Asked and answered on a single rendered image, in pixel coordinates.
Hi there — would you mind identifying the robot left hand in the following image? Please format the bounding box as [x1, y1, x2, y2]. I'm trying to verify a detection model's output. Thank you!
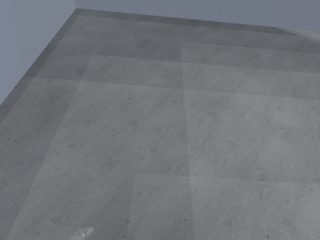
[68, 227, 94, 240]

